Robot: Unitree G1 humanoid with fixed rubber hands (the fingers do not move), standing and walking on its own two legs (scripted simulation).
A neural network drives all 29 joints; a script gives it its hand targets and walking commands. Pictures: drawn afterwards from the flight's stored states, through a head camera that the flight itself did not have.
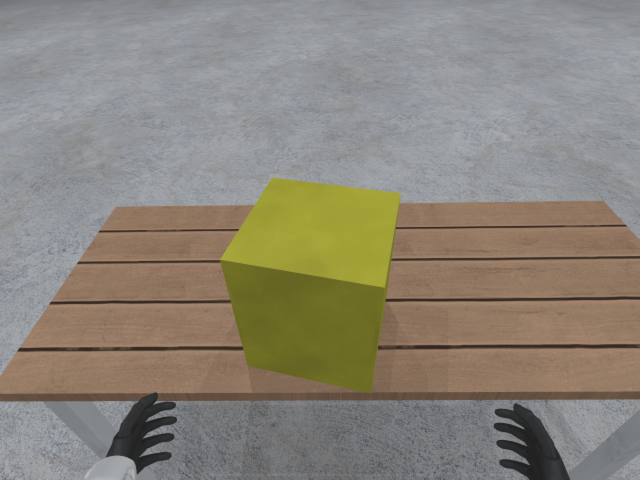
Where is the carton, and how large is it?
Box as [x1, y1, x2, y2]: [220, 178, 400, 393]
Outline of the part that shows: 272,178 220,259 247,364 255,367 370,393 385,301 400,193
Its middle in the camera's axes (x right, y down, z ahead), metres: +0.00 +0.07 +0.63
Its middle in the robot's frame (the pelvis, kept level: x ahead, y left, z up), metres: +0.43 +0.02 +0.01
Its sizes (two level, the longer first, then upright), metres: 0.210 0.200 0.250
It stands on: a table, 0.66 m high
